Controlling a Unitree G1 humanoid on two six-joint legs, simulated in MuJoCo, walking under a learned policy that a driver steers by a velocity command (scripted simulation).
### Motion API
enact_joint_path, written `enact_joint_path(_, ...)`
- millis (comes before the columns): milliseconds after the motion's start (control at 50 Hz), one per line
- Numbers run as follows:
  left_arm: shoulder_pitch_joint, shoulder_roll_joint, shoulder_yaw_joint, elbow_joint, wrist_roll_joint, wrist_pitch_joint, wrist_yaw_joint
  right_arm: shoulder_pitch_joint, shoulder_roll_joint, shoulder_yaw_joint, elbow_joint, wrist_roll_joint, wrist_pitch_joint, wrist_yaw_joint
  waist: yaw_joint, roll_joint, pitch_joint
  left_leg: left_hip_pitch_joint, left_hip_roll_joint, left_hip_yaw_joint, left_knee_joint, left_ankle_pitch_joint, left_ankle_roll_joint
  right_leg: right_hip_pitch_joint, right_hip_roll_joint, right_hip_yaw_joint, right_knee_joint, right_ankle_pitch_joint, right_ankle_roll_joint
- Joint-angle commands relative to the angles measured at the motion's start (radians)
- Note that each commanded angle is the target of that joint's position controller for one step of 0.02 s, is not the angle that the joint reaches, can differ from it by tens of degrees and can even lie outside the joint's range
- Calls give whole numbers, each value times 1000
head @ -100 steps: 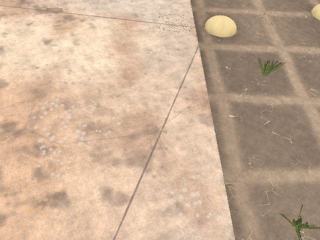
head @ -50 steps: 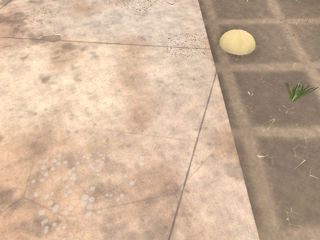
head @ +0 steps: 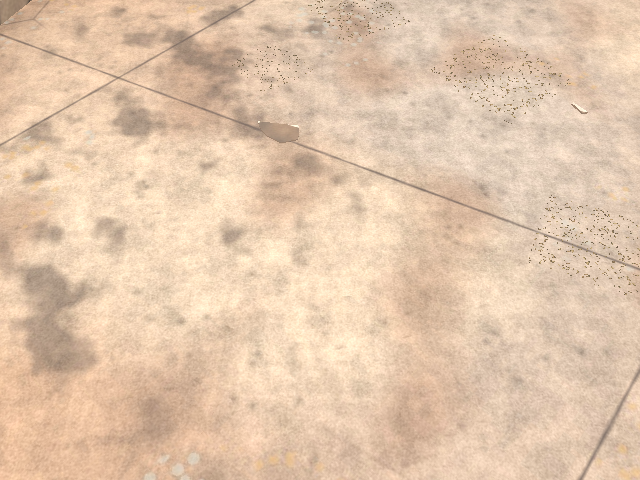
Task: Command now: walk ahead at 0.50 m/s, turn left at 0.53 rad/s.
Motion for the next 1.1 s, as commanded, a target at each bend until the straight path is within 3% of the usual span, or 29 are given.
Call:
enact_joint_path(20,-30,69,12,-69,-1,9,-5,48,-135,-26,-53,0,-18,-1,0,53,-7,15,252,-235,-136,338,96,-57,19,-44,-119,121,22)
enact_joint_path(100,-136,59,1,-105,-8,3,-14,134,-116,-16,-32,-5,-23,-6,-53,73,-11,126,252,-220,-116,442,43,-73,44,-56,-283,247,-2)
enact_joint_path(180,-238,61,-9,-151,-16,-10,-20,186,-116,-7,-12,-17,-26,-20,-86,81,11,236,290,-233,-91,531,42,-69,79,-77,-407,244,-47)
enact_joint_path(200,-238,68,-8,-158,-18,-13,-21,183,-124,-7,-11,-20,-27,-23,-78,86,12,256,304,-237,-79,571,41,-46,88,-75,-433,225,-64)
enact_joint_path(240,-149,89,0,-140,-20,-21,-16,134,-146,-8,-17,-23,-32,-28,-16,97,-6,242,310,-212,-13,758,15,109,127,-80,-494,151,-105)
enact_joint_path(260,-60,110,10,-112,-22,-24,-6,121,-159,-10,-16,-25,-35,-27,21,106,-47,235,304,-204,73,894,1,229,162,-89,-504,103,-125)
enact_joint_path(280,80,132,22,-70,-25,-31,6,109,-166,-11,-13,-27,-37,-22,87,88,-114,218,275,-179,231,928,-12,385,180,-94,-559,109,-148)
enact_joint_path(300,241,162,34,-34,-10,-39,21,95,-152,-6,-23,-20,-41,-16,161,56,-206,73,239,-157,449,730,-21,630,84,-5,-581,100,-186)
enact_joint_path(320,352,275,63,-28,18,-40,29,195,-58,14,-50,18,-43,-7,139,-145,-365,-216,94,-79,833,229,-70,921,-208,428,-590,6,-311)
enact_joint_path(340,312,237,61,-10,-7,-25,13,219,-97,6,-37,6,-41,-9,105,-181,-360,-381,14,-88,984,-320,-68,902,-293,723,-740,13,-370)
enact_joint_path(360,200,169,46,-28,-29,-21,7,145,-117,1,-43,-20,-33,-11,61,-58,-173,-442,88,-114,1015,-239,-64,737,-254,599,-764,-88,-353)
enact_joint_path(380,132,106,31,-36,-32,-24,2,75,-107,6,-57,-28,-33,-4,50,18,-80,-439,127,-106,960,-174,-64,607,-211,467,-794,-71,-327)
enact_joint_path(420,121,69,16,-8,-29,-36,5,42,-80,10,-72,-40,-17,11,10,-17,-14,-386,180,-83,859,-135,-72,467,-119,291,-847,60,-269)
enact_joint_path(480,177,86,19,35,-36,-61,1,51,-51,20,-67,-47,3,27,-9,-47,-30,-375,203,-40,800,-95,-97,445,-80,187,-884,213,-268)
enact_joint_path(560,243,98,22,73,-40,-63,-2,-135,-41,32,-127,-43,5,34,22,-37,12,-494,253,17,615,40,-135,482,-44,99,-939,266,-264)
enact_joint_path(620,288,102,21,96,-43,-63,-2,-257,-18,47,-164,-34,0,39,54,-43,17,-453,242,55,418,144,-147,498,-14,41,-931,327,-236)
enact_joint_path(700,350,117,23,124,-36,-58,5,-354,-25,51,-189,-27,-4,35,85,-50,16,-418,214,75,283,164,-133,592,-51,39,-885,405,-230)
enact_joint_path(760,346,131,26,137,-27,-50,15,-357,-46,42,-198,-29,-11,29,65,-57,15,-376,193,73,223,67,-93,670,-94,51,-813,519,-217)
enact_joint_path(800,329,137,27,143,-29,-42,18,-204,-69,27,-149,-38,-25,17,-8,-40,-57,-156,142,86,134,29,-55,659,-70,29,-618,711,-191)
enact_joint_path(820,327,121,20,139,-34,-41,17,-37,-106,10,-97,-53,-38,6,-74,2,-155,82,176,46,106,44,-23,554,-22,-3,-424,640,-172)
enact_joint_path(840,336,54,-1,90,-58,-45,11,121,-202,-13,-80,-79,-47,-10,-116,144,-302,377,450,-269,81,-66,47,291,59,-54,-103,279,-137)
enact_joint_path(860,421,27,-1,94,-67,-39,16,134,-252,-31,-69,-59,-32,-5,-79,291,-376,475,626,-602,-30,-91,133,53,192,-60,137,-317,-124)
enact_joint_path(880,334,124,26,107,-41,-26,23,54,-169,-13,-81,-35,-23,-2,-62,114,-234,349,561,-514,-51,-175,93,-9,127,25,188,-244,-138)
enact_joint_path(900,285,101,25,95,-41,-29,14,-36,-110,3,-92,-29,-27,1,-30,96,-116,205,519,-372,-93,-135,63,-1,91,33,158,-152,-138)
enact_joint_path(920,268,79,22,99,-41,-25,9,-80,-71,13,-94,-30,-33,3,-6,88,-68,114,473,-271,-134,-71,28,36,64,26,118,-96,-134)
enact_joint_path(940,271,72,25,105,-27,-13,3,-89,-53,18,-87,-27,-40,0,14,105,-38,54,440,-192,-156,-10,3,66,49,21,93,-72,-125)
enact_joint_path(960,287,55,23,113,-18,1,-5,-90,-45,20,-78,-24,-47,-3,32,115,-30,17,418,-133,-174,32,-12,94,42,17,84,-52,-115)
enact_joint_path(1000,260,40,26,102,-18,18,-17,-60,-56,16,-61,-17,-66,-5,45,100,-26,11,409,-62,-191,134,-13,73,41,6,85,-8,-103)
enact_joint_path(1100,98,27,23,42,-19,28,-31,15,-54,14,-23,-18,-73,-11,30,87,15,59,388,84,-208,259,-13,-73,23,-20,-22,156,-82)
Velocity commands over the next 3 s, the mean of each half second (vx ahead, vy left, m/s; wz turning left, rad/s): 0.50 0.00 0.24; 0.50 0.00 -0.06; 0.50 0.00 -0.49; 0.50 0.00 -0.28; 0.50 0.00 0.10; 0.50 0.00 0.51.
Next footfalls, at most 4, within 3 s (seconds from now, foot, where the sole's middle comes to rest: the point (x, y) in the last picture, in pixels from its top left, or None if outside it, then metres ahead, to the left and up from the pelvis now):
0.30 right None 0.36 -0.11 -0.78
0.82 left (266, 413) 0.61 0.11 -0.78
1.38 right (345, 306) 0.88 -0.07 -0.78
1.92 left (323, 197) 1.24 -0.03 -0.78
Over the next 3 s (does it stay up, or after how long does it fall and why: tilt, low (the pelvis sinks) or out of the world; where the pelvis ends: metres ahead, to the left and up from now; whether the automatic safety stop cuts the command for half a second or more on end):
stays up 1.58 -0.21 -0.03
